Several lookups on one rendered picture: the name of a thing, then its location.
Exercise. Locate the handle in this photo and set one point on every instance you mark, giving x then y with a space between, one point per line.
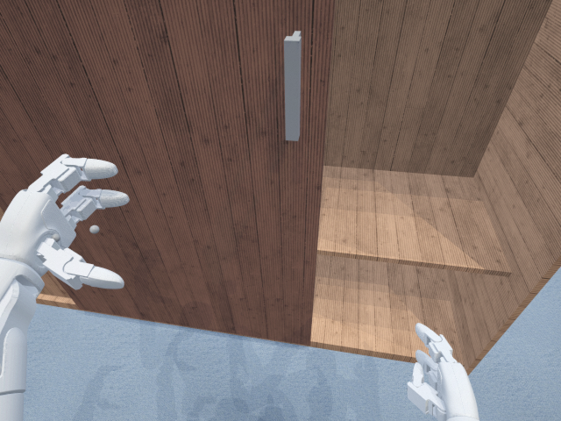
292 71

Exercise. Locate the right robot hand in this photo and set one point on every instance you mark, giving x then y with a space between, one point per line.
447 377

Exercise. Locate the left robot hand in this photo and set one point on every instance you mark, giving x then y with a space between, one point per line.
33 217

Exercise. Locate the robot left forearm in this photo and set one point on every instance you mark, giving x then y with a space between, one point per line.
20 285

